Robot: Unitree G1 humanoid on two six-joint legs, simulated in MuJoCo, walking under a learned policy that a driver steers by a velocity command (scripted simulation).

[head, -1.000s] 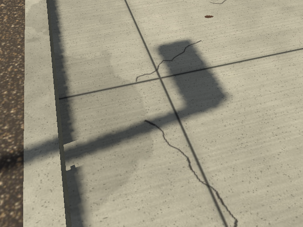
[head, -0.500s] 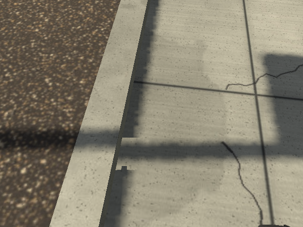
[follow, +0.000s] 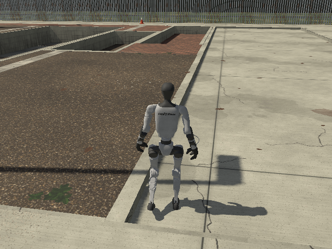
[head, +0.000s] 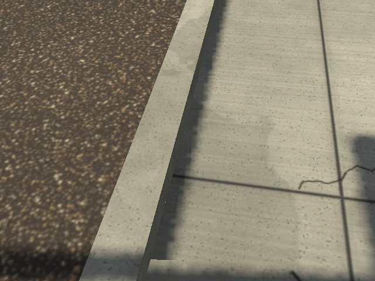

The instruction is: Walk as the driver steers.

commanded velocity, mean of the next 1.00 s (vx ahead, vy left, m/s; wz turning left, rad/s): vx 0.50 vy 0.00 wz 0.03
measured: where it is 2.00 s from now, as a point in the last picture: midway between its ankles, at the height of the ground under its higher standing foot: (217, 159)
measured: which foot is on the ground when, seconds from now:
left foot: up 0.00-0.38, down 0.40-0.96, up 0.98-1.00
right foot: down 0.00-0.42, up 0.44-0.94, down 0.96-1.00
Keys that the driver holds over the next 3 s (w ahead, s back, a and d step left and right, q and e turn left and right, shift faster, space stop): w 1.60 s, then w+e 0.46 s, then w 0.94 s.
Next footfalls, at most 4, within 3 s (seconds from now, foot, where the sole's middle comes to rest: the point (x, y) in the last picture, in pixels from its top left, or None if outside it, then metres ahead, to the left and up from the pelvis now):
0.40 left None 0.35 0.13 -0.77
0.96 right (240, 238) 0.67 -0.14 -0.76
1.52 left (184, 184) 0.92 0.07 -0.76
2.08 right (243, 126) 1.25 -0.21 -0.76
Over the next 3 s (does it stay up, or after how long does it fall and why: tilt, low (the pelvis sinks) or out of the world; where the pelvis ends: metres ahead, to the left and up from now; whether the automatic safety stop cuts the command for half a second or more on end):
stays up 1.61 -0.23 0.02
